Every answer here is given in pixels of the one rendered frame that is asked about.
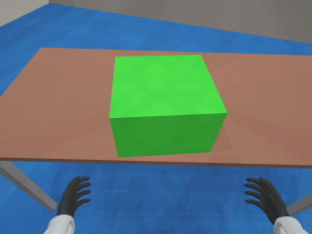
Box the left robot hand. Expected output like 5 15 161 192
56 176 91 217

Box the robot right forearm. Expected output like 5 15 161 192
273 216 309 234

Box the table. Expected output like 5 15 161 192
0 47 312 216

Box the carton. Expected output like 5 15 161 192
109 55 227 158

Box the right robot hand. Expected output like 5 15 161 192
244 177 290 225

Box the robot left forearm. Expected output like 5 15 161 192
44 214 75 234

